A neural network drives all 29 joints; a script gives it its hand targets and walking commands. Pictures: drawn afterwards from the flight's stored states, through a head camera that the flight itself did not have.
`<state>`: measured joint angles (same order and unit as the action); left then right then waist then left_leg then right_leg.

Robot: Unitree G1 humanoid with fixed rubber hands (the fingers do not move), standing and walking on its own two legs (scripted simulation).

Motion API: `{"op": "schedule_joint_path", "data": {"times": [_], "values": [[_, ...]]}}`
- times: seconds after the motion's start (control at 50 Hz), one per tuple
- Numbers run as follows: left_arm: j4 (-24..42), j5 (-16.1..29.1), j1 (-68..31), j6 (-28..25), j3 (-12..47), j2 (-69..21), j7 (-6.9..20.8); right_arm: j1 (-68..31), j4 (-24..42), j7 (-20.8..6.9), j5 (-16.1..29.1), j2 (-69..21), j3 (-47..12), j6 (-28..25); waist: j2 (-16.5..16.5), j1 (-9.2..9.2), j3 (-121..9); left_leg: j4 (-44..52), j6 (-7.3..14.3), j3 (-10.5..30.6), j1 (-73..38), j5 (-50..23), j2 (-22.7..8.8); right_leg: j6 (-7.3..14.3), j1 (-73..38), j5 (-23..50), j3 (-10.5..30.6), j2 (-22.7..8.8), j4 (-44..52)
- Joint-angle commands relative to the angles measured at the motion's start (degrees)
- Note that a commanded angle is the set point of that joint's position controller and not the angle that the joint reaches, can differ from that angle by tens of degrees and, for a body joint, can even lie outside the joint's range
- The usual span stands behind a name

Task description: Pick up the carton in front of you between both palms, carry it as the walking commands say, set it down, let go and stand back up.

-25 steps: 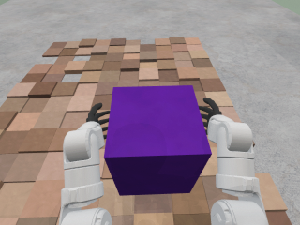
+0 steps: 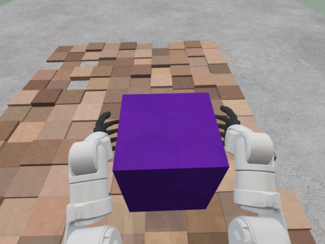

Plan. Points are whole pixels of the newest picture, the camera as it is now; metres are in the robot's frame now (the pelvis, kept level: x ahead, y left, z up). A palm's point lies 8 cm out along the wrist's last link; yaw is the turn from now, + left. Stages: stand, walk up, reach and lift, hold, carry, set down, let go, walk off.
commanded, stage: carry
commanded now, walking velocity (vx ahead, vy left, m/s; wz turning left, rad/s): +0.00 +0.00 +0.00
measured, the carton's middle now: (166, 155) +0.33 +0.00 +0.05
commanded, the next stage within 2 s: none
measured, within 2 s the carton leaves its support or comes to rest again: neither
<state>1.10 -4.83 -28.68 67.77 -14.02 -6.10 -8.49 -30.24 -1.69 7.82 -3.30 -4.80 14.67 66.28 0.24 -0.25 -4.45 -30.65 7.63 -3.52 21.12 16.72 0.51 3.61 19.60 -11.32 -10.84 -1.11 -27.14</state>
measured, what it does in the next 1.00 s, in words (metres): walks ahead: right foot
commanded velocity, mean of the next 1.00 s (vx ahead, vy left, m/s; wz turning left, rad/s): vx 0.47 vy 0.00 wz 0.00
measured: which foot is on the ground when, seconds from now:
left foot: down 0.00-0.66, up 0.68-1.00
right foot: down 0.00-0.28, up 0.30-0.64, down 0.66-1.00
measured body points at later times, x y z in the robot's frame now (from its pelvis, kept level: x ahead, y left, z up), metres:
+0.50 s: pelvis +0.06 +0.00 +0.01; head +0.05 +0.02 +0.46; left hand +0.41 +0.14 +0.13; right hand +0.39 -0.17 +0.13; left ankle +0.04 +0.09 -0.73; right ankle +0.09 -0.12 -0.68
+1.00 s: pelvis +0.29 -0.06 +0.01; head +0.33 -0.08 +0.46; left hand +0.63 +0.10 +0.12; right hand +0.64 -0.21 +0.11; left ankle +0.42 +0.07 -0.68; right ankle +0.18 -0.13 -0.73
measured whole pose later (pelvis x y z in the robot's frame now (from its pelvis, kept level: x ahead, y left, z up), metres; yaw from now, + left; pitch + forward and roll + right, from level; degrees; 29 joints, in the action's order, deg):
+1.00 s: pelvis +0.29 -0.06 +0.01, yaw -2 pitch +6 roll +3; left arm 11.6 -1.4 -24.8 63.8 -12.3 -6.1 -8.0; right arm -26.0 11.2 8.0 -3.0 -6.5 12.6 63.8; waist -0.1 3.8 -2.1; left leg -40.9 1.8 -6.2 38.8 9.1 -1.8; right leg -7.8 5.8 -16.9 -5.6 -1.1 -17.7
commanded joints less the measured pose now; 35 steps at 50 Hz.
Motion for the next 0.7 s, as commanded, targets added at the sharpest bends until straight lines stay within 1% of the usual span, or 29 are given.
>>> {"op": "schedule_joint_path", "data": {"times": [0.0,0.06,0.08,0.1,0.12,0.14,0.16,0.18,0.2,0.22,0.24,0.26,0.28,0.3,0.32,0.34,0.36,0.38,0.4,0.46,0.48,0.52,0.54,0.58,0.6,0.62,0.64,0.66,0.68], "values": [[3.5,15.8,-37.2,-1.1,35.7,-48.7,5.8,-35.0,2.9,-5.9,15.9,-50.6,-35.6,0.5,-0.4,0.03,-18.1,3.7,-2.4,6.7,-4.0,-2.4,-5.8,-0.7,-8.5,-7.9,11.6,-9.0,7.0],[3.6,15.8,-37.2,-1.1,35.7,-48.7,5.8,-35.0,2.9,-5.8,15.9,-50.6,-35.6,0.5,-0.4,0.02,-18.1,3.7,-2.4,6.7,-4.0,-2.3,-5.8,-0.7,-8.5,-8.0,11.6,-9.0,7.0],[3.8,15.9,-37.2,-1.1,35.8,-48.6,5.8,-35.4,3.2,-5.9,16.0,-50.6,-35.6,0.4,-0.5,0.2,-18.6,3.8,-2.3,6.7,-3.4,1.5,-5.5,-0.5,-8.5,-12.7,12.2,-8.9,7.7],[4.2,16.1,-37.4,-1.2,35.9,-48.6,5.7,-36.1,3.5,-5.9,16.0,-50.6,-35.6,0.4,-1.2,0.56,-18.5,2.2,-2.1,6.0,-1.5,7.9,-4.5,0.4,-9.1,-19.8,13.5,-9.1,8.7],[4.5,16.2,-37.5,-1.4,36.0,-48.5,5.7,-36.4,3.1,-5.7,15.9,-50.5,-35.4,0.4,-3.1,0.68,-18.0,-1.1,-2.3,4.1,1.1,12.7,-2.9,1.5,-9.3,-26.7,16.4,-10.6,11.1],[4.5,16.0,-37.5,-1.4,35.8,-48.1,5.7,-36.2,2.5,-5.6,15.4,-50.5,-35.2,0.4,-6.3,0.67,-17.0,-6.3,-3.0,0.4,2.8,12.0,-0.6,2.7,-9.0,-32.3,19.4,-13.1,15.0],[4.2,15.8,-37.2,-1.4,35.5,-47.5,5.7,-36.1,1.9,-5.4,15.0,-50.1,-35.0,0.4,-9.1,0.38,-16.6,-12.3,-3.4,-2.1,1.5,7.1,0.2,3.6,-6.7,-33.7,21.6,-16.2,18.2],[3.9,15.5,-36.9,-1.4,35.2,-47.0,5.6,-35.5,0.9,-5.3,14.6,-49.7,-34.6,0.3,-8.8,-0.43,-16.1,-12.4,-3.3,-2.5,-0.7,6.7,-0.2,3.5,-3.7,-32.8,20.6,-16.7,19.3],[4.0,15.3,-37.3,-1.5,35.0,-46.6,5.4,-35.2,0.2,-5.3,14.6,-49.7,-34.4,0.3,-7.6,-1.39,-15.6,-7.9,-2.9,-3.0,-5.1,6.7,0.0,2.6,-0.9,-30.2,17.1,-15.4,18.5],[4.3,15.3,-37.9,-1.5,35.2,-46.7,5.1,-34.9,-0.4,-5.3,14.7,-49.7,-34.1,0.2,-5.4,-2.35,-16.0,-1.9,-2.0,-2.9,-10.8,6.8,0.4,1.0,0.9,-27.6,12.7,-13.1,15.4],[4.0,15.0,-38.3,-1.5,34.9,-46.5,4.8,-34.7,-0.5,-5.4,15.1,-49.6,-33.8,0.1,-2.6,-3.17,-15.2,5.1,-1.1,-1.0,-14.6,9.0,-0.4,-1.1,2.7,-27.0,8.2,-10.3,9.9],[2.5,14.2,-37.9,-1.3,34.1,-46.3,4.3,-33.9,-1.2,-5.3,15.1,-48.8,-33.3,0.2,5.2,-3.6,-14.7,12.7,1.0,11.8,-16.5,15.9,-8.4,-2.9,6.4,-23.8,3.6,-6.9,-3.1],[3.5,14.1,-38.4,-1.4,34.1,-46.4,4.0,-32.0,-1.9,-5.2,15.2,-48.7,-33.1,0.0,14.5,-4.5,-11.7,20.5,5.4,30.9,-17.5,29.8,-17.5,-5.3,16.3,-17.2,0.0,0.5,-13.9],[2.0,12.8,-37.5,-1.4,33.0,-45.7,3.7,-32.9,-1.3,-5.4,15.5,-48.8,-33.6,0.0,11.0,-4.73,-8.6,21.8,7.5,34.1,-17.0,25.7,-20.5,-4.3,20.8,-13.4,6.0,-0.8,-21.1],[1.5,12.2,-36.8,-1.5,32.7,-46.2,3.5,-33.9,0.0,-5.6,16.3,-49.8,-34.7,-0.4,6.9,-4.87,-10.3,20.9,7.3,32.3,-17.8,20.3,-19.6,-4.0,21.9,-11.2,7.5,-1.2,-24.9],[1.9,12.2,-37.2,-1.7,32.7,-46.9,3.4,-36.6,2.2,-5.9,17.5,-50.7,-35.8,-0.8,4.8,-4.55,-12.5,19.6,6.2,28.7,-20.5,14.9,-17.6,-4.0,22.8,-9.6,7.5,-1.5,-26.8],[2.5,12.4,-38.1,-1.8,33.0,-47.9,3.4,-39.2,4.2,-6.2,18.9,-51.4,-36.9,-1.4,4.5,-4.7,-14.1,18.2,5.4,25.2,-22.8,11.1,-16.1,-4.1,23.6,-7.6,7.4,-1.8,-27.1],[2.0,12.4,-37.9,-1.9,33.2,-48.4,3.5,-39.8,4.4,-6.4,19.7,-52.0,-37.7,-1.6,5.0,-4.74,-15.3,17.4,4.5,21.9,-23.8,7.3,-14.3,-4.3,23.1,-5.5,7.1,-1.5,-26.7],[1.6,12.4,-37.4,-1.9,33.5,-48.6,3.6,-39.2,4.2,-6.6,20.0,-52.4,-38.1,-1.8,5.8,-4.89,-15.5,17.6,4.3,20.6,-24.1,4.8,-14.0,-4.7,22.7,-4.4,7.0,-1.6,-25.2],[0.0,11.9,-34.2,-1.9,33.6,-48.7,4.0,-35.9,3.2,-6.8,19.5,-52.5,-38.0,-2.1,6.1,-4.84,-15.6,18.3,4.5,19.0,-25.5,0.5,-13.4,-6.0,21.5,-2.1,6.9,-1.6,-19.2],[0.2,12.0,-33.5,-2.0,33.8,-48.8,4.2,-35.1,3.3,-6.8,19.0,-52.3,-37.9,-2.3,7.5,-4.71,-15.3,17.7,4.7,17.8,-25.1,-0.4,-13.5,-6.4,20.5,-2.1,6.7,-1.7,-15.2],[1.1,12.3,-33.3,-2.3,34.3,-48.8,4.6,-34.2,3.9,-6.8,18.6,-52.7,-38.5,-2.6,7.8,-4.89,-14.2,16.7,4.6,15.5,-24.0,-3.0,-12.3,-6.7,17.9,-1.4,4.7,-0.8,-8.8],[1.6,12.5,-33.2,-2.5,34.5,-48.6,4.8,-33.9,4.3,-6.8,18.5,-52.7,-38.8,-2.8,8.2,-4.77,-14.3,15.8,4.3,14.3,-23.2,-4.8,-12.0,-6.6,15.4,-1.4,3.6,-0.2,-5.7],[2.9,13.0,-32.7,-2.9,35.2,-48.1,5.0,-33.5,5.5,-6.8,18.6,-52.5,-39.7,-3.2,9.7,-4.38,-15.2,12.7,3.0,11.8,-20.9,-8.8,-11.9,-5.6,9.2,1.5,2.1,1.2,-0.6],[3.4,13.3,-32.2,-3.2,35.4,-47.9,5.0,-32.8,5.8,-6.7,18.4,-52.3,-39.9,-3.4,9.2,-4.06,-15.6,9.9,1.9,9.4,-19.5,-9.4,-10.8,-5.4,4.5,3.9,0.8,1.7,4.2],[3.8,13.7,-31.5,-3.4,35.6,-47.8,5.1,-32.3,6.1,-6.6,18.1,-52.0,-40.2,-3.5,7.5,-3.04,-17.7,4.6,0.6,6.5,-16.3,-11.1,-9.5,-4.9,-4.4,5.8,-1.2,2.7,7.3],[4.3,13.7,-31.1,-3.6,35.6,-47.8,5.2,-30.7,6.1,-6.5,17.6,-51.9,-40.3,-3.5,4.0,-1.68,-21.6,-4.1,-1.3,3.3,-9.7,-11.7,-7.6,-3.7,-17.5,3.9,1.0,0.4,6.9],[3.6,12.7,-29.4,-4.1,35.6,-47.1,5.1,-32.9,8.8,-6.6,18.4,-52.0,-40.9,-3.5,-7.2,1.05,-25.5,-19.2,-5.3,-1.1,6.5,-6.3,-2.5,2.5,-33.2,-4.3,19.6,-10.8,8.8],[4.8,12.3,-29.1,-4.8,35.1,-46.5,5.1,-36.0,11.5,-6.8,19.7,-53.3,-42.6,-3.5,-17.8,1.96,-23.3,-31.7,-7.4,-3.0,24.6,11.8,2.0,7.7,-41.4,-2.6,37.5,-20.7,10.3]]}}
